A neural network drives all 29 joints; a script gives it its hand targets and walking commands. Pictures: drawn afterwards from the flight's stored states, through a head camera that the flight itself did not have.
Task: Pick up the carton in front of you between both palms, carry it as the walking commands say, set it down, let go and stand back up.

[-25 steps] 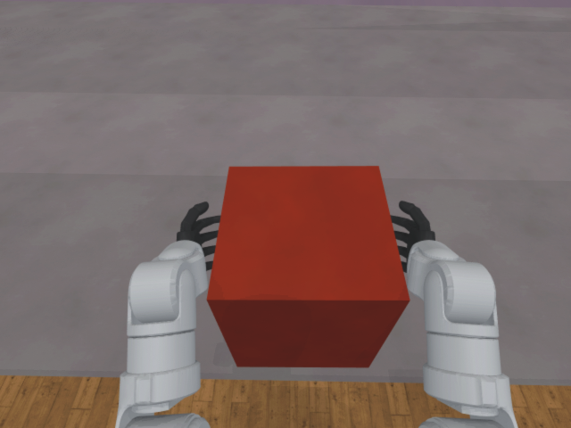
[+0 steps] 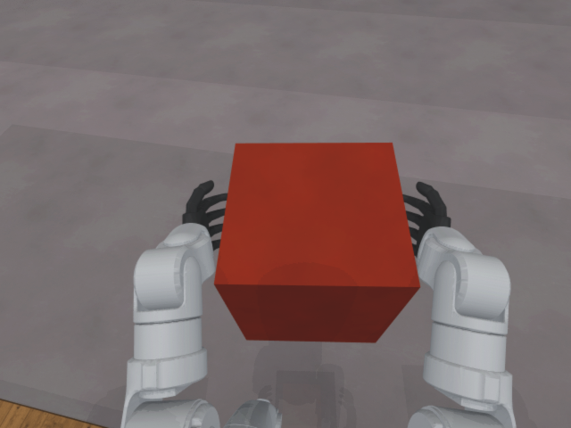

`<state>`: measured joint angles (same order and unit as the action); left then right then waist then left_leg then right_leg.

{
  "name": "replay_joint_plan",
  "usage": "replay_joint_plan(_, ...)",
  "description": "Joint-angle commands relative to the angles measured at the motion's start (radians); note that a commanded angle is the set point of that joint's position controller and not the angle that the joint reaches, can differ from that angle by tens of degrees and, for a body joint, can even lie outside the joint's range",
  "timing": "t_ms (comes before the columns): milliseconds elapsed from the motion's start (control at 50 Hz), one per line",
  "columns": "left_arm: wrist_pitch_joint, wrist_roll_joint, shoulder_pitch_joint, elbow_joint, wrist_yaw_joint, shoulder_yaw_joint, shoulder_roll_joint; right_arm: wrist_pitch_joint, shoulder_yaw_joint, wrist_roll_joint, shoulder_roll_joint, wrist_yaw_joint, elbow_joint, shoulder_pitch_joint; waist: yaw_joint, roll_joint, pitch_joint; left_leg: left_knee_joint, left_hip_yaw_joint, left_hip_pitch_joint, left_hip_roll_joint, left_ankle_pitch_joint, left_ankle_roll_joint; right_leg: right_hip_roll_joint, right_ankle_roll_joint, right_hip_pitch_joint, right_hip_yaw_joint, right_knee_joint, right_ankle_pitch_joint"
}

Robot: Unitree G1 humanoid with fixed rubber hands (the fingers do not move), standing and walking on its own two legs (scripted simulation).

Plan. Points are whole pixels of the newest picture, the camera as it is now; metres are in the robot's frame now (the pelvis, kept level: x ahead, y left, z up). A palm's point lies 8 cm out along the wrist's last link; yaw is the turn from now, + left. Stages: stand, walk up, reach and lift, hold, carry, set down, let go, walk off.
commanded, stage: carry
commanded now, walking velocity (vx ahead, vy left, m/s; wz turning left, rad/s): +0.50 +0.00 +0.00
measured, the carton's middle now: (311, 251) +0.36 +0.04 +0.02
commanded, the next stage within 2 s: none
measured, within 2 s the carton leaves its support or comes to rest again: neither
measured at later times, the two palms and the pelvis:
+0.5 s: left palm (262, 134) +0.71 +0.18 -0.08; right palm (392, 149) +0.69 -0.12 -0.07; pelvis +0.37 +0.06 -0.14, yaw -1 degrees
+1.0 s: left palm (264, 44) +1.00 +0.22 -0.01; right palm (376, 46) +1.02 -0.08 -0.01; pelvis +0.72 +0.05 -0.10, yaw +2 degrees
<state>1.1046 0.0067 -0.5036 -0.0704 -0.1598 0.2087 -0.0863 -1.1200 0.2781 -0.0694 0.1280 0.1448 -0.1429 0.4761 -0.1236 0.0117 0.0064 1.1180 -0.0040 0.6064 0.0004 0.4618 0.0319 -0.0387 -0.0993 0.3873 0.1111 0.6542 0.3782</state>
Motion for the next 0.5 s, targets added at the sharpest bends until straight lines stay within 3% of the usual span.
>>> replay_joint_plan(0, -0.034, -0.415, -0.786, -0.18, 0.157, -0.789, -0.949, 0.034, -0.657, 0.193, 0.764, -0.085, -0.031, 0.612, 0.012, 0.068, -0.445, -0.053, 0.029, 0.141, 0.024, -0.197, -0.005, 0.308, -0.17, -0.471, -0.387, -0.143, -0.574)
replay_joint_plan(20, -0.036, -0.416, -0.763, -0.174, 0.153, -0.782, -0.939, 0.037, -0.664, 0.196, 0.753, -0.082, -0.04, 0.596, 0.013, 0.087, -0.456, -0.072, 0.038, 0.17, 0.025, -0.24, 0.005, 0.289, -0.153, -0.5, -0.348, -0.119, -0.619)
replay_joint_plan(40, -0.034, -0.411, -0.733, -0.17, 0.148, -0.773, -0.925, 0.036, -0.666, 0.193, 0.74, -0.079, -0.052, 0.583, -0.016, 0.07, -0.42, -0.164, -0.016, 0.3, 0.054, -0.396, 0.005, 0.218, -0.123, -0.582, -0.316, -0.05, -0.518)
replay_joint_plan(60, -0.029, -0.402, -0.691, -0.144, 0.142, -0.762, -0.905, 0.031, -0.663, 0.191, 0.719, -0.077, -0.049, 0.566, -0.04, 0.066, -0.417, -0.219, 0.019, 0.344, 0.034, -0.469, 0.006, 0.195, -0.115, -0.625, -0.308, -0.034, -0.511)
replay_joint_plan(80, -0.025, -0.382, -0.66, -0.118, 0.137, -0.75, -0.886, 0.025, -0.655, 0.186, 0.704, -0.074, -0.046, 0.548, -0.041, 0.03, -0.362, -0.399, 0.017, 0.288, 0.048, -0.589, -0.004, 0.169, -0.109, -0.534, -0.271, -0.025, -0.403)
replay_joint_plan(120, -0.014, -0.366, -0.6, -0.068, 0.133, -0.724, -0.867, 0.01, -0.632, 0.171, 0.663, -0.068, -0.019, 0.519, -0.044, 0.015, -0.336, -0.623, 0.097, -0.016, -0.005, -0.873, 0.008, 0.112, -0.083, -0.318, -0.176, 0.006, -0.237)
replay_joint_plan(160, -0.004, -0.349, -0.58, -0.037, 0.132, -0.705, -0.85, -0.004, -0.621, 0.162, 0.638, -0.066, 0.002, 0.505, -0.017, 0.086, -0.303, -0.666, 0.107, -0.178, -0.003, -0.987, 0.02, 0.114, -0.051, -0.208, -0.15, 0.055, -0.136)
replay_joint_plan(200, 0.008, -0.326, -0.586, -0.01, 0.13, -0.681, -0.836, -0.017, -0.603, 0.169, 0.616, -0.065, 0.016, 0.518, 0.039, 0.092, -0.279, -0.738, 0.115, -0.246, 0.025, -0.976, 0.027, 0.112, -0.017, -0.25, -0.144, 0.167, -0.168)
replay_joint_plan(220, 0.012, -0.309, -0.598, 0.007, 0.126, -0.666, -0.829, -0.021, -0.598, 0.176, 0.609, -0.065, 0.032, 0.514, 0.096, 0.051, -0.3, -0.793, 0.119, -0.372, 0.034, -0.919, 0.029, 0.097, 0.001, -0.247, -0.125, 0.312, -0.262)
replay_joint_plan(240, 0.013, -0.287, -0.605, 0.018, 0.119, -0.649, -0.816, -0.024, -0.591, 0.182, 0.597, -0.066, 0.032, 0.521, 0.18, 0.024, -0.338, -0.783, 0.118, -0.551, 0.043, -0.795, 0.014, 0.083, 0.023, -0.175, -0.103, 0.517, -0.326)
replay_joint_plan(260, 0.019, -0.263, -0.603, 0.036, 0.11, -0.629, -0.801, -0.028, -0.577, 0.187, 0.581, -0.068, 0.043, 0.523, 0.208, -0.103, -0.361, -0.698, 0.054, -0.7, 0.11, -0.759, 0.018, 0.026, 0.048, -0.019, -0.059, 0.788, 0.016)
replay_joint_plan(280, 0.034, -0.254, -0.62, 0.049, 0.093, -0.605, -0.775, -0.033, -0.582, 0.203, 0.56, -0.063, 0.075, 0.562, 0.129, -0.301, -0.416, -0.376, -0.153, -0.97, 0.263, -1.254, 0.068, 0.007, 0.071, 0.305, -0.119, 0.945, 0.325)
replay_joint_plan(300, 0.05, -0.241, -0.59, 0.066, 0.074, -0.578, -0.751, -0.04, -0.594, 0.228, 0.572, -0.059, 0.102, 0.55, 0.179, -0.294, -0.503, -0.409, -0.331, -1.013, 0.344, -1.107, 0.168, 0.007, 0.078, 0.404, -0.136, 1.011, 0.287)
replay_joint_plan(320, 0.052, -0.238, -0.565, 0.031, 0.063, -0.56, -0.76, -0.032, -0.612, 0.268, 0.606, -0.058, 0.073, 0.571, 0.211, -0.271, -0.582, -0.584, -0.555, -0.977, 0.396, -0.518, 0.279, 0.024, 0.065, 0.495, -0.179, 0.989, 0.127)
replay_joint_plan(340, 0.042, -0.236, -0.64, -0.01, 0.057, -0.555, -0.781, -0.027, -0.628, 0.307, 0.693, -0.07, 0.055, 0.624, 0.193, -0.095, -0.526, -0.667, -0.591, -0.844, 0.366, -0.325, 0.266, 0.048, 0.064, 0.483, -0.173, 0.94, 0.056)
replay_joint_plan(360, 0.03, -0.231, -0.67, -0.036, 0.06, -0.558, -0.826, -0.009, -0.67, 0.347, 0.773, -0.083, 0.005, 0.717, 0.19, -0.115, -0.503, -0.631, -0.604, -0.775, 0.382, -0.433, 0.296, 0.058, 0.053, 0.497, -0.169, 0.938, 0.057)
replay_joint_plan(380, 0.01, -0.228, -0.693, -0.054, 0.064, -0.571, -0.86, 0.006, -0.7, 0.39, 0.841, -0.098, -0.012, 0.757, 0.17, -0.06, -0.457, -0.626, -0.507, -0.647, 0.353, -0.511, 0.299, 0.078, 0.054, 0.475, -0.165, 0.877, 0.044)
replay_joint_plan(420, -0.032, -0.21, -0.677, -0.07, 0.072, -0.59, -0.914, 0.047, -0.757, 0.439, 0.929, -0.121, -0.038, 0.801, 0.167, -0.075, -0.465, -0.641, -0.406, -0.579, 0.301, -0.457, 0.272, 0.102, 0.052, 0.451, -0.152, 0.774, 0.057)
replay_joint_plan(480, -0.086, -0.174, -0.603, -0.08, 0.08, -0.627, -0.925, 0.101, -0.808, 0.443, 0.966, -0.139, -0.027, 0.726, 0.19, -0.114, -0.497, -0.601, -0.289, -0.642, 0.242, -0.692, 0.253, 0.095, 0.052, 0.48, -0.105, 0.592, -0.04)
